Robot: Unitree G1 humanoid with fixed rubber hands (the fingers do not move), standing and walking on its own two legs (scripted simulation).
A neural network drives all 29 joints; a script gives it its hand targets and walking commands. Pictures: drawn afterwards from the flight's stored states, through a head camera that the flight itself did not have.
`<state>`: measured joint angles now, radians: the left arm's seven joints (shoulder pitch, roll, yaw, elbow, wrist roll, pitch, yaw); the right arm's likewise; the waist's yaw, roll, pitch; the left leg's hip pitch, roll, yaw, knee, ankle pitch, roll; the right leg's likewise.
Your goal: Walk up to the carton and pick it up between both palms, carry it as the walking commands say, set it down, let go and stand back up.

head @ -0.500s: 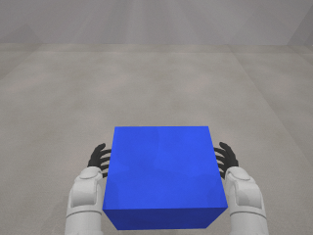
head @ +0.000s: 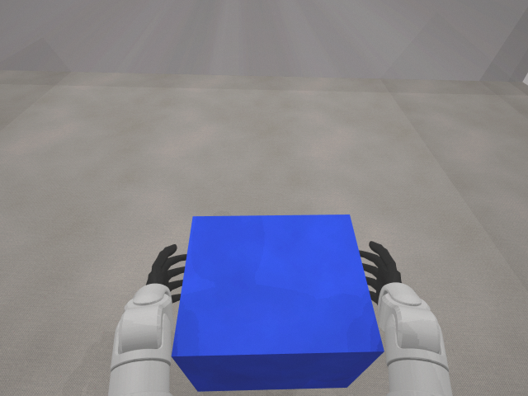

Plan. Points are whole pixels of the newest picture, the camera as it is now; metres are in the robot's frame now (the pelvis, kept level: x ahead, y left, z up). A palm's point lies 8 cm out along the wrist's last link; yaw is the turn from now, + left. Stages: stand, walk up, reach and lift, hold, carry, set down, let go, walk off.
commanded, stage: hold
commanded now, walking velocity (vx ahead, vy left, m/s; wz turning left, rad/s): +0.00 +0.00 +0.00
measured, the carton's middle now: (272, 304) +0.30 +0.02 -0.03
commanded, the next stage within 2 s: carry in 0.62 s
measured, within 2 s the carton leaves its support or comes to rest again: neither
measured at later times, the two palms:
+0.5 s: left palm (159, 292) +0.27 +0.19 +0.04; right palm (387, 289) +0.29 -0.16 +0.05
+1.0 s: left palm (120, 285) +0.26 +0.24 +0.07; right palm (362, 281) +0.28 -0.11 +0.08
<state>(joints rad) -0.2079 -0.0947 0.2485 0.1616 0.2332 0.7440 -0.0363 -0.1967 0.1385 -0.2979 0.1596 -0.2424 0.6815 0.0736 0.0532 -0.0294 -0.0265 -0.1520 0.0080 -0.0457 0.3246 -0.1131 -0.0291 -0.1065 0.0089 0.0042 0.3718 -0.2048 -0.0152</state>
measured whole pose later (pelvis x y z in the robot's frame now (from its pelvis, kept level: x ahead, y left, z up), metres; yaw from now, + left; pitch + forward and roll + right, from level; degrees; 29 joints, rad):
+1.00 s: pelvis +0.02 +0.05 -0.02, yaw +1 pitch -1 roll -1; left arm -0.16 -0.09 0.19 -0.11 0.17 1.11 0.01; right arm -0.15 0.10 -0.23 -0.12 -0.18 1.07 0.05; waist 0.05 0.03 -0.20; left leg -0.30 -0.02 -0.01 0.65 -0.33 0.04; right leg -0.28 -0.03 -0.02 0.71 -0.42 0.01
